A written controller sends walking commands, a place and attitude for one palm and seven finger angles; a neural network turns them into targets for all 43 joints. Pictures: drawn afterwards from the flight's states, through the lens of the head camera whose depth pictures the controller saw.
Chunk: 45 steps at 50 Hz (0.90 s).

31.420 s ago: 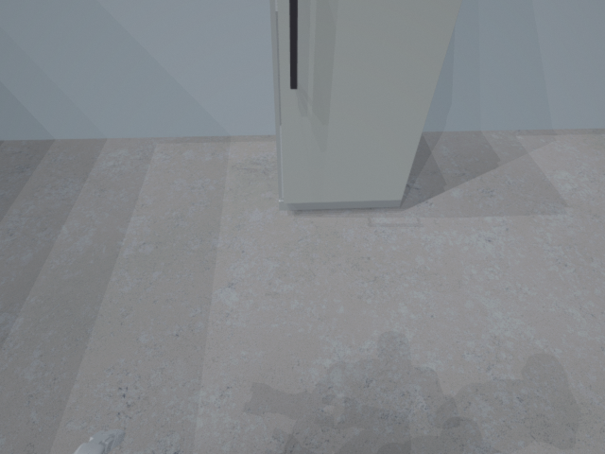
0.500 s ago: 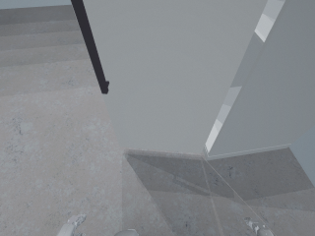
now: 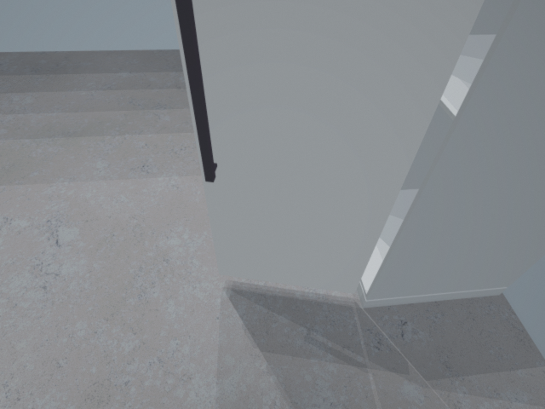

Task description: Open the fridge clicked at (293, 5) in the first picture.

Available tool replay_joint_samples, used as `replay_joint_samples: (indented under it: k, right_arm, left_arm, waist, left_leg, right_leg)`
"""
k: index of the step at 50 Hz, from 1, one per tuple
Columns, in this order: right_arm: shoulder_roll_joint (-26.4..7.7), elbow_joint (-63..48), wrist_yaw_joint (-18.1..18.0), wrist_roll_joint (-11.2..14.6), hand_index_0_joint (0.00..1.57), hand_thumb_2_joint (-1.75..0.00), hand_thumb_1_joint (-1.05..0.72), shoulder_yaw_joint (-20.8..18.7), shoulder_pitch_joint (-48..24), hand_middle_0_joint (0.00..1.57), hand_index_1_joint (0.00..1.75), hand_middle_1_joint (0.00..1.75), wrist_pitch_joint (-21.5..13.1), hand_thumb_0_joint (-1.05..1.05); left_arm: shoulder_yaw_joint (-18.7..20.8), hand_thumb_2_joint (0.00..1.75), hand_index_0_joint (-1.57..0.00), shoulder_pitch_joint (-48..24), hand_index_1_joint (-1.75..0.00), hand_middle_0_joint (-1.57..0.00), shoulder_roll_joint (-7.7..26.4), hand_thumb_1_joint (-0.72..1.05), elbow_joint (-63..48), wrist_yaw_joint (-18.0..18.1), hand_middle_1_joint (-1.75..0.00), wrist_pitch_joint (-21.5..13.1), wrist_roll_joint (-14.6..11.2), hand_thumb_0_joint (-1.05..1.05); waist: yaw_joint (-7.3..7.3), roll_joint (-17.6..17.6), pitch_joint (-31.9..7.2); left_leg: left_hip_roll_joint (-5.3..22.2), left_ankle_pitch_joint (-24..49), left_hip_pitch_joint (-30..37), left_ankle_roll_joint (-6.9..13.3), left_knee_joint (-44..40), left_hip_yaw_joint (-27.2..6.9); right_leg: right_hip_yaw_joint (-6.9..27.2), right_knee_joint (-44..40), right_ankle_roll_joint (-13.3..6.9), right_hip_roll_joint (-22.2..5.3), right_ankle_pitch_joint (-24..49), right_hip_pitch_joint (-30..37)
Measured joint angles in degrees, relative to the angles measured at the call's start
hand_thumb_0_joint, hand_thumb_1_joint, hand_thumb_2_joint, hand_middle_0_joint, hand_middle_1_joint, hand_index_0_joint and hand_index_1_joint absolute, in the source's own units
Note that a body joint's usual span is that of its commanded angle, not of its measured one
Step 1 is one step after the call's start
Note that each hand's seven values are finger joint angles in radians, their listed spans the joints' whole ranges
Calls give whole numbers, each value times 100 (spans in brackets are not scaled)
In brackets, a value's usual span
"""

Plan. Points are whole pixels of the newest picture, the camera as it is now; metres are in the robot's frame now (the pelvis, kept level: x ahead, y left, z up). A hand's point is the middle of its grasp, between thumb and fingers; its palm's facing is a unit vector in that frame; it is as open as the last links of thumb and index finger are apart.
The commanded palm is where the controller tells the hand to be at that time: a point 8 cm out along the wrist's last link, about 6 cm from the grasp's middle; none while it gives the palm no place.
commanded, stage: let the arm hang, fingers relaxed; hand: left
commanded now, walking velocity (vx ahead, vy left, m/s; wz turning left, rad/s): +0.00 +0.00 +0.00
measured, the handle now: (201, 94) +0.68 +0.21 +0.11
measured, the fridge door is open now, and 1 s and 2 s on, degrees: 76 76 76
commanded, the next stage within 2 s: look to check the result in 0.34 s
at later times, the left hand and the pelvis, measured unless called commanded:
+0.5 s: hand out of the picture +0.06 +0.22 -0.17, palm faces -0.05 -0.96 -0.29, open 7.4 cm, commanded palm none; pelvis +0.00 -0.01 +0.00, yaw -1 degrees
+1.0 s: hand out of the picture +0.10 +0.21 -0.16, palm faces -0.03 -0.95 -0.32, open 7.4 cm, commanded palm none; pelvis +0.03 -0.03 +0.00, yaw -1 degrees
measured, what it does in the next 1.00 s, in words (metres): stands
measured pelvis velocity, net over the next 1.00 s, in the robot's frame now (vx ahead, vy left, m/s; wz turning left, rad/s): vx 0.03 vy -0.03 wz -0.02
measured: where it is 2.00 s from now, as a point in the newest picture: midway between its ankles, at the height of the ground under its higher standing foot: outside the picture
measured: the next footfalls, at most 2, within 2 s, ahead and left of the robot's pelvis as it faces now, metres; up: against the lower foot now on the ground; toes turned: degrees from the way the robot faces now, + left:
none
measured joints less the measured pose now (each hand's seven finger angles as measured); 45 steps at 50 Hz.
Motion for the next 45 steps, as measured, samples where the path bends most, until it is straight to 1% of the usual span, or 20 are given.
replay_joint_samples:
  k: [8,19,29,45]
  right_arm:
    - [-154,242,27,-12,20,-90,-90,-22,72,21,30,30,-26,1]
    - [-279,478,8,-1,20,-90,-90,-33,177,20,30,30,-38,1]
    - [-235,504,-5,12,20,-90,-90,-7,58,20,30,30,-61,1]
    - [-182,426,-10,16,20,-90,-90,16,-220,21,30,30,-88,1]
  left_arm:
    - [-27,90,-20,-204,-29,-20,66,91,48,-7,-30,-51,-5,0]
    - [-62,90,-20,-310,-30,-20,-54,90,150,-24,-30,-46,-24,0]
    - [-63,90,-21,-346,-30,-20,-128,90,237,-10,-30,-56,-41,0]
    - [-28,90,-21,-455,-30,-20,-96,90,191,48,-30,-111,-43,0]
  waist:
    - [-81,7,-45]
    - [-173,-93,96]
    - [-163,-74,160]
    - [-106,-27,89]
  left_leg:
    - [-29,162,84,13,-259,60]
    - [10,226,140,-38,-406,60]
    - [81,171,184,-111,-418,42]
    - [148,47,338,-209,-459,22]
  right_leg:
    - [57,-84,25,-37,90,-17]
    - [65,-184,-2,1,137,9]
    - [56,-292,-65,75,133,92]
    - [48,-424,-151,145,59,285]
